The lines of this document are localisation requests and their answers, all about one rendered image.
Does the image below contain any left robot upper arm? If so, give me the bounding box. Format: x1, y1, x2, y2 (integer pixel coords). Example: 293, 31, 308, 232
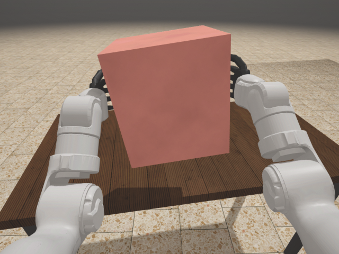
0, 183, 104, 254

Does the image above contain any carton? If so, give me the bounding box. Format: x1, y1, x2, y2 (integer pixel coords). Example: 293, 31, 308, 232
97, 25, 231, 168

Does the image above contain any left robot hand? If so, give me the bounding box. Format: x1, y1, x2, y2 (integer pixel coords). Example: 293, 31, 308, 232
89, 69, 113, 110

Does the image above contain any table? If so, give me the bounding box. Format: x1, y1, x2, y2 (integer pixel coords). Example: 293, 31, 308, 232
0, 102, 339, 254

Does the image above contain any right robot upper arm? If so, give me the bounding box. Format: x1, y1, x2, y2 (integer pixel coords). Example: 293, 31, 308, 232
262, 158, 339, 254

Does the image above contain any robot left forearm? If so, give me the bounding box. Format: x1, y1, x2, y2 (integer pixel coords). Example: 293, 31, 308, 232
35, 88, 109, 227

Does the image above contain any robot right forearm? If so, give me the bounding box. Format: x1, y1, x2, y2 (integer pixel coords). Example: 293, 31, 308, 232
234, 74, 335, 201

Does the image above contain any right robot hand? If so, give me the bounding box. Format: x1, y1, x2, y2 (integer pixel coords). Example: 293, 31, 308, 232
230, 54, 250, 98

